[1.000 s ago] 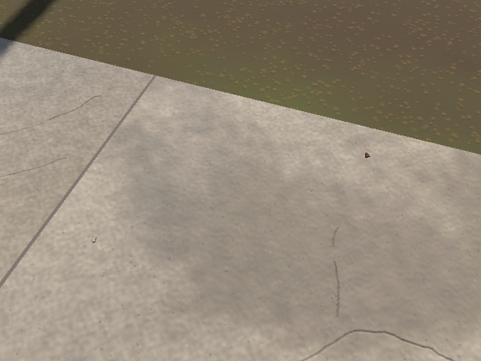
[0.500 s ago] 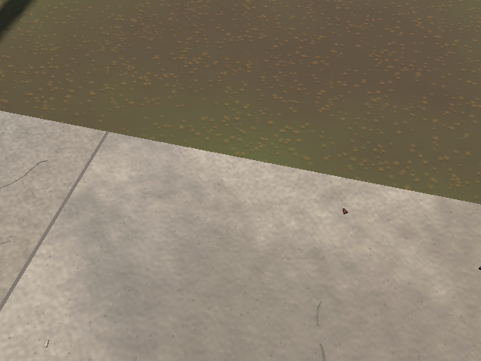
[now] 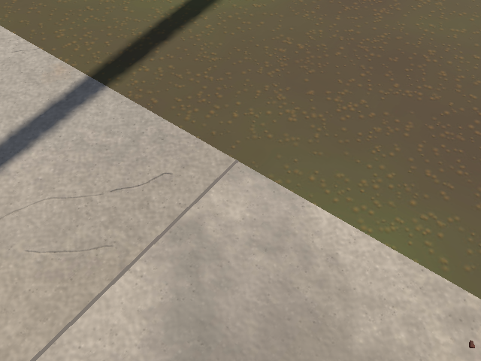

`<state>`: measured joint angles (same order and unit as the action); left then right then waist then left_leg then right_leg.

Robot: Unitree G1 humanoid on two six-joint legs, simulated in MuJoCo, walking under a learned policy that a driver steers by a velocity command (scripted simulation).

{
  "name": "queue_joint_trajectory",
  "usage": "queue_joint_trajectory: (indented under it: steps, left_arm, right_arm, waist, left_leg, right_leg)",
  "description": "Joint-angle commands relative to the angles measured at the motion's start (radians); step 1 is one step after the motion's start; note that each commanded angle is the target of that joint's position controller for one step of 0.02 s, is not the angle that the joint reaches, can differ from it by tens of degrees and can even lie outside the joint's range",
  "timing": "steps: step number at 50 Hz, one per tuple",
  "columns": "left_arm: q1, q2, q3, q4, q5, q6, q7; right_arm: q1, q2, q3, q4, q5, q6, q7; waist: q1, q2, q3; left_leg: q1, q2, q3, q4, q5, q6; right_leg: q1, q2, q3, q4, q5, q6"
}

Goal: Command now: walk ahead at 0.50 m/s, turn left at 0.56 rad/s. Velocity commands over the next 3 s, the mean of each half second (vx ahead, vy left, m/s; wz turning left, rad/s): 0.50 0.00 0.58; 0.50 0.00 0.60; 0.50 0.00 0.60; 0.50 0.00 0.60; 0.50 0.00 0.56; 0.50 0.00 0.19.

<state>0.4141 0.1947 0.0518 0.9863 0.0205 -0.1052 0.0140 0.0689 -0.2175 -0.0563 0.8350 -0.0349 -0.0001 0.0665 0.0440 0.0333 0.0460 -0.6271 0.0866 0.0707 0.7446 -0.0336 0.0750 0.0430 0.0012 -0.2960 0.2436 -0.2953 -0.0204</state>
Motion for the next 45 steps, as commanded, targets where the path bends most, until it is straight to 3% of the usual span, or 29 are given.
queue_joint_trajectory:
  steps: [1, 4, 5, 6, 7, 8, 9, 10, 11, 13, 15, 18, 23, 28, 30, 31, 32, 33, 34, 35, 36, 37, 38, 39, 41, 45]
  left_arm:
    - [0.03, 0.157, 0.031, -0.036, 0.001, 0.002, 0.011]
    - [0.023, 0.2, 0.042, -0.034, 0.003, 0.026, 0.016]
    - [0.017, 0.214, 0.045, -0.038, 0.002, 0.038, 0.014]
    - [0.002, 0.216, 0.045, -0.051, -0.001, 0.046, 0.01]
    - [0.01, 0.156, 0.029, -0.099, -0.014, 0.045, 0.003]
    - [-0.028, 0.12, 0.028, -0.18, -0.013, 0.032, -0.015]
    - [-0.163, 0.17, 0.034, -0.207, -0.003, 0.024, -0.019]
    - [-0.177, 0.144, 0.024, -0.215, -0.016, 0.011, -0.022]
    - [-0.147, 0.139, 0.023, -0.194, -0.013, 0.007, -0.019]
    - [-0.104, 0.137, 0.024, -0.182, 0.024, 0.04, -0.02]
    - [-0.109, 0.127, 0.023, -0.192, 0.031, 0.069, -0.028]
    - [-0.22, 0.125, 0.019, -0.236, 0.027, 0.083, -0.031]
    - [-0.397, 0.134, 0.013, -0.302, 0.021, 0.081, -0.036]
    - [-0.53, 0.136, -0.003, -0.367, 0.011, 0.063, -0.045]
    - [-0.507, 0.154, -0.003, -0.377, 0.006, 0.054, -0.043]
    - [-0.45, 0.166, 0.001, -0.365, 0.004, 0.049, -0.039]
    - [-0.356, 0.189, 0.01, -0.339, 0.003, 0.044, -0.029]
    - [-0.217, 0.214, 0.022, -0.299, 0.002, 0.035, -0.016]
    - [-0.069, 0.265, 0.037, -0.282, 0.02, 0.023, 0.0]
    - [-0.004, 0.35, 0.052, -0.29, 0.048, 0.027, 0.012]
    - [-0.065, 0.343, 0.056, -0.293, 0.028, 0.042, 0.003]
    - [-0.151, 0.24, 0.036, -0.312, 0.018, 0.049, -0.001]
    - [-0.192, 0.17, 0.018, -0.31, 0.012, 0.048, -0.005]
    - [-0.204, 0.152, 0.011, -0.301, 0.016, 0.045, -0.005]
    - [-0.173, 0.158, 0.011, -0.268, 0.009, 0.028, -0.006]
    - [-0.121, 0.175, 0.02, -0.235, -0.005, -0.001, -0.018]
  right_arm:
    - [-0.106, -0.04, 0.0, -0.093, -0.005, -0.012, 0.007]
    - [-0.016, -0.069, -0.016, -0.079, -0.01, -0.012, -0.005]
    - [0.082, -0.087, -0.028, -0.053, -0.008, -0.019, -0.012]
    - [0.239, -0.119, -0.047, -0.003, -0.016, -0.029, -0.026]
    - [0.349, -0.228, -0.08, 0.014, -0.03, -0.033, -0.042]
    - [0.305, -0.319, -0.098, -0.012, -0.001, -0.023, -0.046]
    - [0.319, -0.294, -0.091, -0.008, 0.013, -0.011, -0.054]
    - [0.272, -0.247, -0.078, 0.001, 0.02, -0.012, -0.062]
    - [0.223, -0.196, -0.064, -0.003, 0.023, -0.02, -0.064]
    - [0.164, -0.149, -0.046, -0.016, 0.035, -0.038, -0.069]
    - [0.194, -0.16, -0.045, -0.013, 0.041, -0.058, -0.065]
    - [0.262, -0.19, -0.05, -0.004, 0.037, -0.065, -0.061]
    - [0.37, -0.195, -0.049, 0.006, 0.035, -0.062, -0.063]
    - [0.433, -0.206, -0.049, 0.009, 0.023, -0.059, -0.076]
    - [0.412, -0.222, -0.053, -0.001, 0.02, -0.058, -0.084]
    - [0.377, -0.234, -0.055, -0.011, 0.02, -0.059, -0.086]
    - [0.341, -0.248, -0.058, -0.021, 0.019, -0.062, -0.083]
    - [0.319, -0.253, -0.059, -0.025, 0.024, -0.067, -0.074]
    - [0.318, -0.209, -0.047, -0.043, 0.034, -0.075, -0.063]
    - [0.382, -0.094, -0.021, -0.08, 0.06, -0.076, -0.063]
    - [0.439, -0.158, -0.027, -0.085, 0.037, -0.069, -0.067]
    - [0.403, -0.186, -0.032, -0.057, 0.017, -0.053, -0.07]
    - [0.338, -0.177, -0.028, -0.057, 0.011, -0.047, -0.059]
    - [0.317, -0.158, -0.026, -0.061, 0.011, -0.04, -0.05]
    - [0.304, -0.145, -0.023, -0.068, -0.002, -0.018, -0.032]
    - [0.199, -0.125, -0.015, -0.119, -0.002, -0.001, -0.009]
  waist:
    - [-0.006, -0.108, 0.059]
    - [-0.053, -0.143, -0.01]
    - [-0.091, -0.139, -0.07]
    - [-0.163, -0.093, -0.158]
    - [-0.192, 0.042, -0.269]
    - [-0.13, 0.197, -0.314]
    - [-0.165, 0.019, -0.235]
    - [-0.127, -0.003, -0.126]
    - [-0.077, -0.052, -0.064]
    - [-0.017, -0.037, -0.056]
    - [-0.008, -0.029, -0.064]
    - [-0.038, -0.01, -0.027]
    - [-0.104, 0.018, -0.004]
    - [-0.145, 0.037, 0.011]
    - [-0.121, 0.05, 0.009]
    - [-0.087, 0.058, -0.001]
    - [-0.044, 0.059, -0.038]
    - [0.023, 0.023, -0.112]
    - [0.085, -0.041, -0.231]
    - [0.057, -0.243, -0.35]
    - [-0.01, -0.327, -0.372]
    - [-0.036, -0.162, -0.209]
    - [-0.031, -0.064, -0.103]
    - [-0.045, -0.078, -0.062]
    - [-0.058, -0.132, -0.035]
    - [-0.054, -0.125, -0.032]
  left_leg:
    - [0.01, -0.028, 0.055, -0.084, -0.058, 0.033]
    - [0.161, -0.122, 0.106, -0.123, -0.213, 0.09]
    - [0.266, -0.162, 0.109, -0.157, -0.239, 0.114]
    - [0.484, -0.181, 0.079, -0.244, -0.198, 0.146]
    - [0.778, 0.044, -0.241, -0.284, -0.339, 0.224]
    - [0.937, 0.264, -0.782, -0.437, -0.267, 0.351]
    - [0.892, 0.243, -0.697, -0.474, -0.179, 0.323]
    - [0.773, 0.222, -0.559, -0.474, -0.088, 0.294]
    - [0.65, 0.166, -0.463, -0.488, 0.03, 0.248]
    - [0.527, 0.084, -0.354, -0.506, 0.145, 0.212]
    - [0.494, 0.054, -0.328, -0.519, 0.203, 0.216]
    - [0.485, 0.032, -0.332, -0.552, 0.156, 0.201]
    - [0.596, 0.027, -0.372, -0.538, 0.167, 0.17]
    - [0.682, 0.039, -0.411, -0.465, 0.293, 0.161]
    - [0.679, 0.05, -0.436, -0.43, 0.339, 0.134]
    - [0.644, 0.045, -0.434, -0.399, 0.388, 0.111]
    - [0.603, 0.027, -0.426, -0.322, 0.502, 0.087]
    - [0.567, -0.022, -0.393, -0.157, 0.549, 0.063]
    - [0.441, -0.085, -0.353, 0.088, 0.358, 0.042]
    - [0.169, -0.22, -0.239, 0.387, -0.306, 0.012]
    - [0.042, -0.213, -0.214, 0.528, -0.495, 0.015]
    - [0.007, -0.139, -0.206, 0.568, -0.41, 0.013]
    - [0.022, -0.104, -0.187, 0.523, -0.339, 0.004]
    - [0.047, -0.077, -0.176, 0.475, -0.31, -0.002]
    - [0.078, -0.051, -0.157, 0.441, -0.29, -0.015]
    - [-0.022, -0.027, -0.143, 0.396, -0.201, -0.026]
  right_leg:
    - [0.017, -0.294, 0.063, -0.043, 0.556, -0.102]
    - [0.08, -0.298, 0.016, 0.178, 0.976, -0.088]
    - [0.073, -0.294, 0.01, 0.337, 1.013, -0.085]
    - [-0.032, -0.277, -0.009, 0.573, 0.886, -0.057]
    - [-0.341, -0.222, -0.007, 0.9, 0.459, -0.013]
    - [-0.701, 0.001, 0.132, 1.199, -0.263, 0.044]
    - [-0.81, -0.05, 0.291, 1.204, -0.182, 0.034]
    - [-0.813, -0.092, 0.3, 1.138, -0.085, 0.024]
    - [-0.747, -0.126, 0.306, 1.031, -0.039, 0.021]
    - [-0.629, -0.146, 0.318, 0.938, -0.022, 0.039]
    - [-0.613, -0.136, 0.305, 0.889, -0.008, 0.059]
    - [-0.687, -0.13, 0.293, 0.777, 0.092, 0.08]
    - [-0.784, -0.098, 0.304, 0.581, 0.238, 0.081]
    - [-0.759, -0.042, 0.298, 0.418, 0.256, 0.055]
    - [-0.665, -0.025, 0.31, 0.346, 0.232, 0.033]
    - [-0.561, -0.009, 0.309, 0.307, 0.201, 0.018]
    - [-0.412, 0.022, 0.297, 0.287, 0.155, 0.0]
    - [-0.228, 0.031, 0.285, 0.232, 0.173, -0.02]
    - [0.013, -0.11, 0.418, 0.205, 0.069, -0.059]
    - [0.253, -0.392, 0.802, 0.144, -0.058, -0.126]
    - [0.208, -0.462, 1.106, 0.045, -0.109, -0.195]
    - [0.06, -0.428, 0.97, 0.032, -0.182, -0.187]
    - [-0.067, -0.364, 0.794, 0.013, -0.126, -0.168]
    - [-0.137, -0.314, 0.669, -0.014, -0.035, -0.139]
    - [-0.203, -0.269, 0.519, -0.042, 0.141, -0.125]
    - [-0.163, -0.281, 0.381, -0.083, 0.31, -0.145]
